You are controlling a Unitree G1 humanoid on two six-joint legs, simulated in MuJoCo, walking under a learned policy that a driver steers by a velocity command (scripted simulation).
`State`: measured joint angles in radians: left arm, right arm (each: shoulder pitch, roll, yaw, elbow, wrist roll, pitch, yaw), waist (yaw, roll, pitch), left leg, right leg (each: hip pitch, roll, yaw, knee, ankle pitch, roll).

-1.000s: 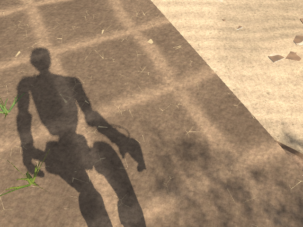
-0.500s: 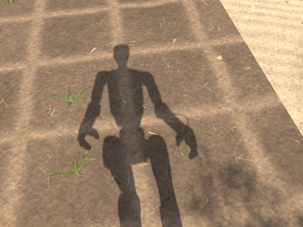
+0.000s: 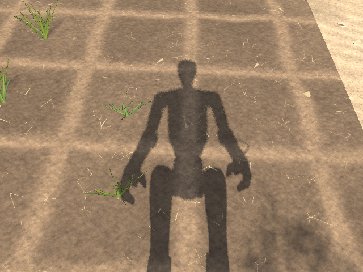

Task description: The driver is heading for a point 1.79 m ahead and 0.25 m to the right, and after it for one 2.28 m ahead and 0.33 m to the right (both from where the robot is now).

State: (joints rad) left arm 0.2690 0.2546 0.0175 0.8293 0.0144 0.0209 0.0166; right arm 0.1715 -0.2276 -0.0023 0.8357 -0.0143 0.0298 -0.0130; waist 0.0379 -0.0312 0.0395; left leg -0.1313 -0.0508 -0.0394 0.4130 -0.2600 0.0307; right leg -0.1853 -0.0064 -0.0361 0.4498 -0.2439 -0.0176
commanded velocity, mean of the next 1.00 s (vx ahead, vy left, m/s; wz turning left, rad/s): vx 0.28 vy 0.00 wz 0.02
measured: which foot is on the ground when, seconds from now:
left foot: down 0.00-0.48, up 0.50-0.92, down 0.94-1.00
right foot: down 0.00-0.96, up 0.98-1.00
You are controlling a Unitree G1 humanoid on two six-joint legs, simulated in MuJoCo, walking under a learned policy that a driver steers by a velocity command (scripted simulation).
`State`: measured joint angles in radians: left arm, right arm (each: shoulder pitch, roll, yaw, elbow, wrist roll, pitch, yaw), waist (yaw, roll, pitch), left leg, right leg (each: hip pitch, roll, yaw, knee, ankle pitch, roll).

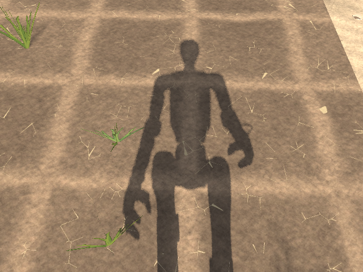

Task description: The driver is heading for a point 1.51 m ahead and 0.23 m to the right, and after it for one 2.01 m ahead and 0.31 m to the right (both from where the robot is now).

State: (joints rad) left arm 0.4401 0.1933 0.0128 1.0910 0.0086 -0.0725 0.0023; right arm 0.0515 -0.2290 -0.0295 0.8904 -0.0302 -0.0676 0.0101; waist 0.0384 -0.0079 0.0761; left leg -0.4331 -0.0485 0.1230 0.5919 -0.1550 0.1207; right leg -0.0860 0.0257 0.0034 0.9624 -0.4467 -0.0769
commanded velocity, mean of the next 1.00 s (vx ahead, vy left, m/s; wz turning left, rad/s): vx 0.49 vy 0.00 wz -0.03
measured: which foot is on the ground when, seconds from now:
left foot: down 0.00-0.48, up 0.50-1.00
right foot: up 0.00-0.46, down 0.48-1.00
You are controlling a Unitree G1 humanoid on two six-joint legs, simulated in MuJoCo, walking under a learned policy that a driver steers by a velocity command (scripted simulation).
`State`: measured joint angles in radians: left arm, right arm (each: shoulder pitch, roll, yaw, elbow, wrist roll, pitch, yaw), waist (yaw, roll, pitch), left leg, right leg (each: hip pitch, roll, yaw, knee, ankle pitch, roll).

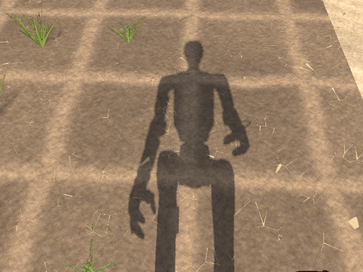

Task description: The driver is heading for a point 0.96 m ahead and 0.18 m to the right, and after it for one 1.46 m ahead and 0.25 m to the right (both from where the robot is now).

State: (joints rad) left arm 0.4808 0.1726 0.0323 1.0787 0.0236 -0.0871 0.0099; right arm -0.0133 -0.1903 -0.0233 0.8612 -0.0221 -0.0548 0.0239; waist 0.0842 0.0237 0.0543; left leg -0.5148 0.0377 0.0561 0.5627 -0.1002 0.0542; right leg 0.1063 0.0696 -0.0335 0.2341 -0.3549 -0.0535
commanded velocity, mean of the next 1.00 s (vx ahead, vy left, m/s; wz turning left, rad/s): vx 0.27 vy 0.00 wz -0.37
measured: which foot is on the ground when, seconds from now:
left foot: up 0.00-0.02, down 0.04-0.54, up 0.56-1.00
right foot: down 0.00-0.04, up 0.06-0.52, down 0.54-1.00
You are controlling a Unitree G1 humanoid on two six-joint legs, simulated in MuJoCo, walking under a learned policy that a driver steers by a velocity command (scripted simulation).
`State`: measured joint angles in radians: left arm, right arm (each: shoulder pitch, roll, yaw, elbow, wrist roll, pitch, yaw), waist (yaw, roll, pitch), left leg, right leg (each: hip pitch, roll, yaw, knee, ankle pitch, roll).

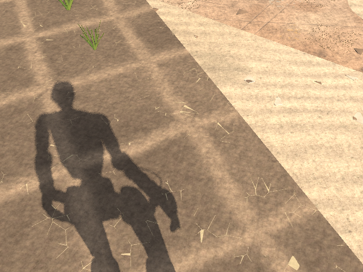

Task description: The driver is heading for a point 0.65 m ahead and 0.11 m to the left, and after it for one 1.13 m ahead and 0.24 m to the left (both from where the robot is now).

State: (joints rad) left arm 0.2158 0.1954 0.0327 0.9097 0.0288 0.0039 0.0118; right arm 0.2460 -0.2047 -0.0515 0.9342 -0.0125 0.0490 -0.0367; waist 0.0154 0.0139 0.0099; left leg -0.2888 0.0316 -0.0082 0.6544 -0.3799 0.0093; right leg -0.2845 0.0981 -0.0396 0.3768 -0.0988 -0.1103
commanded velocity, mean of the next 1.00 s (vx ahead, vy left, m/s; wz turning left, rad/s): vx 0.08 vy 0.00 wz -0.02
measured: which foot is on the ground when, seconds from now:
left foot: up 0.00-0.02, down 0.04-1.00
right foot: down 0.00-0.78, up 0.80-1.00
